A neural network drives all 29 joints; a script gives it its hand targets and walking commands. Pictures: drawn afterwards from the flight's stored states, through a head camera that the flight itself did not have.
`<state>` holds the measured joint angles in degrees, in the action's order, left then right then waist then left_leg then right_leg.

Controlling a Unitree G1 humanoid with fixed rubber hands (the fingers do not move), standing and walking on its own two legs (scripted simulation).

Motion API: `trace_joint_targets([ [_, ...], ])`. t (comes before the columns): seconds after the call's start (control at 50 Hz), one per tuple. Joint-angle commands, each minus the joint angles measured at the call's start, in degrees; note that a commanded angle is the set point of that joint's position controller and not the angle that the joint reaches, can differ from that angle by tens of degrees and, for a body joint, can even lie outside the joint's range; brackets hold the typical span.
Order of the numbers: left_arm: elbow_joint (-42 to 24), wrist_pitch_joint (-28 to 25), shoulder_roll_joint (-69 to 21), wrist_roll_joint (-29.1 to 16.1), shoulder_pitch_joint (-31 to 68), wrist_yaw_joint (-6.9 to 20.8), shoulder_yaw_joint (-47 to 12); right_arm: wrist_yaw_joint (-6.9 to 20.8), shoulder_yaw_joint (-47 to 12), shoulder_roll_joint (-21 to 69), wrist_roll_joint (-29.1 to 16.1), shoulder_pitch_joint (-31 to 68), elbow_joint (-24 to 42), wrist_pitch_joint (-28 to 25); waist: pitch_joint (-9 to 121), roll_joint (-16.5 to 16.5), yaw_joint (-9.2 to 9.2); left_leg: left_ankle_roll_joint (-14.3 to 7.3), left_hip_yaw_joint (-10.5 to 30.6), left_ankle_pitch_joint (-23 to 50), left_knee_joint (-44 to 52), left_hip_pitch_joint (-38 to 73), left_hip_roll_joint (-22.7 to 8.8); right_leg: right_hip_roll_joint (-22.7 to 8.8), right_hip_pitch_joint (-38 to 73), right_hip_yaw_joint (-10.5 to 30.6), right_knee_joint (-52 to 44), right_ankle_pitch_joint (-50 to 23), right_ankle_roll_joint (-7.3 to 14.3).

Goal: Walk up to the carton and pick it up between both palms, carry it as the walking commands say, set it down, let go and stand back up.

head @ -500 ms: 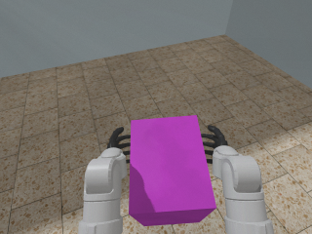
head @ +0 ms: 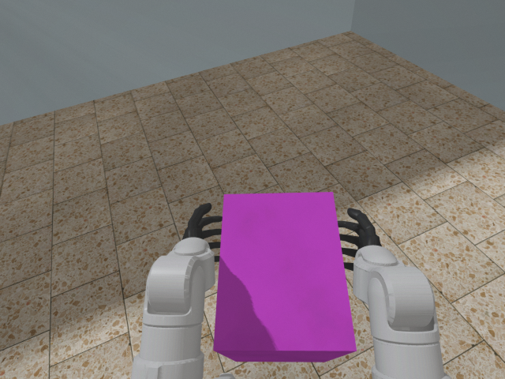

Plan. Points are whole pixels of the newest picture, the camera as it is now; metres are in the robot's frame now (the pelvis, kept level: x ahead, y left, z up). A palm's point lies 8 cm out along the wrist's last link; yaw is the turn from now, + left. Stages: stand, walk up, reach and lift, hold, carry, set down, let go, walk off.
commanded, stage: carry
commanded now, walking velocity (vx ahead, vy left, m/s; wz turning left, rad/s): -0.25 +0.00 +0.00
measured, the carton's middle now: (279, 286) +0.28 -0.01 -0.01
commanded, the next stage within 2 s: none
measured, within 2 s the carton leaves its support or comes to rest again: neither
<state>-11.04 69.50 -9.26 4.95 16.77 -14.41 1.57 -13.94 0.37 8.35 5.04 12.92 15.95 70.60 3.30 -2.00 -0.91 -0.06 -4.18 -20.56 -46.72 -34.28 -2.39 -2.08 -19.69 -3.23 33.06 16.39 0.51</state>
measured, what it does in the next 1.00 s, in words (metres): walks backwards: left foot, then right foot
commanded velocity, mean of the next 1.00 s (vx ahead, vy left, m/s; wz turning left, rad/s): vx -0.04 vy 0.00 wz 0.00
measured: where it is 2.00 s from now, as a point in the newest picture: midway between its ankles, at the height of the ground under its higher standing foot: outside the picture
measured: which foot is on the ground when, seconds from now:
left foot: up 0.00-0.18, down 0.20-1.00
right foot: down 0.00-0.20, up 0.22-0.50, down 0.52-1.00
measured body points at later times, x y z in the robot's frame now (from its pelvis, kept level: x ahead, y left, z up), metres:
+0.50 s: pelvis -0.20 +0.02 +0.00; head -0.20 +0.03 +0.45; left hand +0.10 +0.18 +0.11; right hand +0.12 -0.07 +0.10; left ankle -0.11 +0.12 -0.73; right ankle -0.24 -0.12 -0.72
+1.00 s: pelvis -0.26 +0.02 -0.01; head -0.28 +0.03 +0.44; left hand +0.04 +0.16 +0.10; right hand +0.04 -0.08 +0.10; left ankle -0.11 +0.12 -0.73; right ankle -0.25 -0.11 -0.73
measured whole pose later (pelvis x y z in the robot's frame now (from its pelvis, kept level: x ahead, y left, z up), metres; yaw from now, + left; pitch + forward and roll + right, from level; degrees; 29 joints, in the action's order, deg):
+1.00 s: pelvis -0.26 +0.02 -0.01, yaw +1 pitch +2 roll -2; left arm -8.0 71.6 -10.7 7.5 21.2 -16.4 5.4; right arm -15.1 2.3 10.6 7.4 21.0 7.8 72.8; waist 5.6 -1.8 0.7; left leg -1.3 -4.6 -3.9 -27.5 -29.7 -2.8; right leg -1.4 -19.8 -4.0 34.7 20.1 0.2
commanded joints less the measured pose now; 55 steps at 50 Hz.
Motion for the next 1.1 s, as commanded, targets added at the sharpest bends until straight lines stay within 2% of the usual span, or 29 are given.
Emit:
trace_joint_targets([
  [0.0, -10.13, -2.68, -59.73, -16.0, 18.65, 12.01, -23.71, 11.36, -31.03, 61.64, -21.82, 30.06, 10.2, -3.57, 15.43, 11.51, 1.32, 0.21, 0.96, -2.13, -13.54, 1.69, 0.45, -13.48, 4.12, 6.68, -10.06, -19.36, 7.71],
  [0.04, -9.53, -2.15, -58.16, -15.37, 16.87, 11.45, -23.06, 11.24, -30.36, 60.76, -21.9, 27.53, 8.82, -2.83, 18.49, 11.78, 1.46, 1.05, -0.41, -4.6, -6.36, 2.86, 1.04, -12.83, 9.22, 7.11, -7.31, -28.86, 6.93],
  [0.08, -8.49, -1.39, -56.53, -14.7, 14.64, 10.86, -22.89, 11.03, -29.25, 59.62, -21.36, 24.88, 6.97, -1.84, 21.11, 12.3, 1.8, 1.15, -1.64, -6.14, 1.67, 6.75, 2.25, -13.08, 11.11, 8.33, -5.79, -33.47, 7.3],
  [0.1, -7.89, -1.0, -56.3, -14.61, 14.03, 10.74, -22.93, 10.98, -28.59, 59.34, -20.89, 23.7, 5.95, -1.42, 21.59, 12.54, 1.6, 1.03, -2.31, -4.94, 8.16, 9.41, 2.69, -12.92, 11.47, 8.57, -5.24, -32.95, 6.82],
  [0.12, -6.85, -0.61, -55.93, -14.36, 12.78, 10.57, -22.92, 10.99, -27.92, 58.94, -20.44, 22.84, 4.91, -1.12, 22.06, 12.07, 1.25, 1.12, -2.95, 0.22, 17.76, 13.12, 2.42, -12.26, 11.56, 7.77, -4.56, -31.59, 5.36],
  [0.14, -6.25, -0.26, -55.58, -14.3, 12.24, 10.45, -23.22, 11.01, -26.76, 58.41, -19.78, 21.44, 3.43, -0.75, 22.75, 9.94, 1.21, 1.27, -1.59, 3.0, 21.94, 18.53, 0.41, -10.95, 8.81, 7.43, -3.95, -26.86, 3.71],
  [0.16, -5.97, -0.02, -55.71, -14.42, 12.65, 10.44, -23.59, 11.13, -25.88, 58.27, -19.53, 21.54, 2.51, -0.61, 23.04, 3.82, 1.34, 0.4, 4.01, 4.69, 24.73, 24.8, -3.85, -8.85, 2.57, 6.52, -2.33, -15.09, 1.49],
  [0.18, -6.58, -0.07, -55.86, -14.65, 14.15, 10.48, -24.31, 11.42, -24.94, 58.18, -19.27, 21.13, 1.24, -0.72, 21.67, -7.77, 1.66, -2.5, 16.01, 15.04, 26.92, 29.38, -13.81, -4.98, -7.92, 3.33, 2.15, 0.86, -0.85],
  [0.2, -7.34, -0.28, -56.57, -15.19, 16.15, 10.7, -25.41, 11.74, -24.73, 58.72, -18.8, 21.64, 1.14, -1.04, 19.16, -13.36, 1.12, -6.31, 19.94, 22.65, 27.43, 27.0, -21.6, -2.31, -12.78, -1.26, 7.73, 11.57, -2.43],
  [0.22, -10.55, -0.59, -58.68, -17.65, 22.02, 11.39, -28.5, 11.8, -24.41, 60.7, -18.87, 23.43, 2.02, -1.83, 18.65, -13.63, 0.45, -8.7, 16.97, 21.48, 26.66, 18.91, -20.19, -2.54, -7.6, -0.11, 15.58, 14.16, -2.35],
  [0.26, -11.99, -1.31, -62.39, -20.18, 27.03, 12.3, -31.26, 11.8, -23.43, 62.24, -17.71, 24.59, 3.39, -3.0, 16.06, -7.01, 0.54, -6.76, 12.87, 8.82, 29.55, 14.58, -15.38, -0.85, -6.78, 1.56, 23.71, 7.92, -1.61],
  [0.3, -12.52, -1.44, -64.04, -22.25, 28.46, 12.84, -32.38, 11.58, -22.47, 61.94, -17.35, 26.19, 5.83, -3.71, 15.34, -7.47, 0.83, -5.03, 9.9, -2.09, 31.87, 13.26, -13.22, -0.44, -6.75, 0.78, 23.66, 5.99, -1.89],
  [0.32, -11.62, -1.22, -64.43, -22.71, 27.71, 12.87, -32.47, 11.23, -21.72, 61.27, -16.92, 26.17, 6.36, -3.9, 15.8, -8.46, 0.86, -4.62, 9.34, -3.09, 31.76, 15.23, -12.57, -0.44, -7.6, 0.18, 20.84, 6.76, -2.2],
  [0.4, -8.47, 0.32, -63.24, -22.55, 23.29, 12.66, -31.63, 9.77, -19.57, 58.37, -14.36, 22.75, 5.72, -3.44, 19.71, -9.56, 0.34, -5.56, 11.16, 4.65, 29.3, 23.67, -12.42, 1.04, -4.66, -1.42, 5.66, 9.88, -2.36],
  [0.44, -5.2, 1.11, -61.94, -21.23, 19.23, 12.51, -29.8, 9.32, -19.4, 56.88, -14.04, 21.36, 4.13, -2.8, 22.09, -7.51, 1.46, -5.43, 10.06, 6.52, 26.83, 25.13, -11.09, 1.46, 2.16, -2.51, -9.9, 5.45, -1.37],
  [0.46, -3.73, 1.32, -61.5, -20.57, 18.07, 12.51, -28.54, 9.25, -19.66, 56.43, -14.16, 21.41, 3.67, -2.65, 24.1, -6.35, 1.37, -4.4, 9.64, 8.06, 26.05, 24.32, -10.07, 0.09, 7.01, -1.11, -11.75, 3.54, -0.73],
  [0.48, -2.29, 1.44, -61.34, -19.9, 17.47, 12.6, -27.46, 9.2, -20.07, 56.45, -14.26, 22.02, 3.13, -2.56, 24.35, -3.89, 1.18, -3.04, 9.07, 7.88, 24.99, 22.49, -8.63, -2.42, 9.67, 2.53, -12.38, 3.72, 0.0],
  [0.5, -1.23, 1.36, -60.96, -19.21, 17.09, 12.8, -26.4, 9.24, -21.0, 56.96, -14.86, 24.03, 3.55, -2.62, 23.66, 1.78, 1.02, -1.56, 7.38, 9.46, 21.61, 19.44, -6.51, -6.78, 10.9, 8.27, -13.12, 2.49, 0.69],
  [0.52, -0.17, 1.15, -61.05, -18.85, 17.41, 13.07, -25.74, 9.25, -22.15, 57.46, -15.12, 25.27, 4.11, -2.7, 22.22, 7.18, 0.84, -0.25, 4.63, 11.57, 20.42, 15.72, -3.94, -10.55, 11.56, 10.82, -12.94, -3.1, 1.69],
  [0.54, 0.29, 0.56, -62.27, -18.19, 17.89, 13.17, -25.1, 9.63, -23.61, 58.31, -15.81, 27.51, 5.34, -2.48, 19.34, 9.09, 0.91, 0.05, 2.0, 11.27, 20.99, 16.97, -2.83, -10.58, 4.55, 9.46, -13.12, 0.55, 2.58],
  [0.56, -0.12, 0.06, -62.96, -17.6, 18.48, 13.12, -24.37, 10.09, -24.93, 59.74, -17.0, 30.8, 6.29, -2.44, 17.14, 9.42, 0.86, 0.07, 1.81, 10.63, 19.56, 19.75, -2.8, -9.09, -1.16, 8.23, -14.13, 7.12, 2.51],
  [0.6, -1.86, -0.66, -63.47, -17.14, 20.46, 13.1, -23.72, 10.79, -27.23, 62.1, -18.99, 34.05, 7.5, -2.43, 14.77, 8.28, 0.53, -0.25, 2.34, 11.23, 18.82, 20.39, -2.78, -6.75, -4.24, 5.23, -14.47, 13.34, 1.52],
  [0.66, -1.66, -0.68, -62.53, -15.49, 20.5, 12.21, -21.84, 11.48, -28.18, 62.66, -20.94, 34.98, 7.13, -1.51, 14.15, 8.44, 0.6, -0.42, 2.91, 6.23, 19.33, 19.01, -2.09, -5.98, -6.81, 5.68, -14.02, 22.19, 1.75],
  [0.7, -0.4, -0.22, -61.63, -14.37, 19.32, 11.7, -20.87, 11.81, -27.68, 62.19, -21.31, 33.77, 5.24, -0.89, 14.41, 4.7, 0.7, -0.47, 4.67, 3.01, 21.02, 18.56, -2.67, -4.75, -7.22, 5.26, -11.97, 23.64, 1.89],
  [0.74, -1.53, -0.02, -61.56, -14.61, 21.22, 11.33, -21.55, 12.09, -26.5, 62.32, -21.11, 32.58, 3.29, -0.55, 14.78, 0.72, 0.87, -0.2, 6.15, 1.01, 23.45, 17.87, -3.34, -3.52, -6.52, 4.54, -9.26, 21.37, 1.94],
  [0.8, -2.23, 0.26, -62.02, -15.41, 22.13, 11.27, -22.67, 12.24, -25.15, 62.42, -20.52, 31.0, 1.72, -0.49, 16.43, -1.96, 1.09, 0.52, 6.44, 0.21, 25.29, 18.42, -3.71, -1.68, -4.36, 3.57, -7.03, 17.15, 2.2],
  [0.88, -2.39, 0.4, -63.36, -17.24, 24.5, 11.75, -24.43, 11.81, -22.91, 62.69, -18.55, 29.54, -0.11, -0.96, 16.94, -1.9, 0.95, 0.69, 5.86, -0.79, 24.83, 19.71, -3.19, -1.37, -5.14, 4.63, -8.0, 17.75, 2.57],
  [0.98, -2.19, 0.18, -65.36, -19.55, 26.37, 12.85, -25.97, 11.04, -21.62, 63.23, -16.85, 30.14, 0.52, -2.06, 17.93, 1.1, 0.88, 0.42, 5.01, 1.87, 22.87, 22.12, -2.31, -1.47, -6.03, 5.06, -9.82, 16.96, 2.74],
  [1.08, -1.68, 0.14, -65.19, -19.38, 25.65, 12.98, -26.23, 10.98, -21.0, 62.51, -16.47, 30.52, 0.79, -2.34, 19.13, -2.02, 1.05, 0.62, 7.39, -1.41, 26.41, 22.34, -3.4, 0.77, -4.55, 1.72, -5.83, 15.95, 2.5],
])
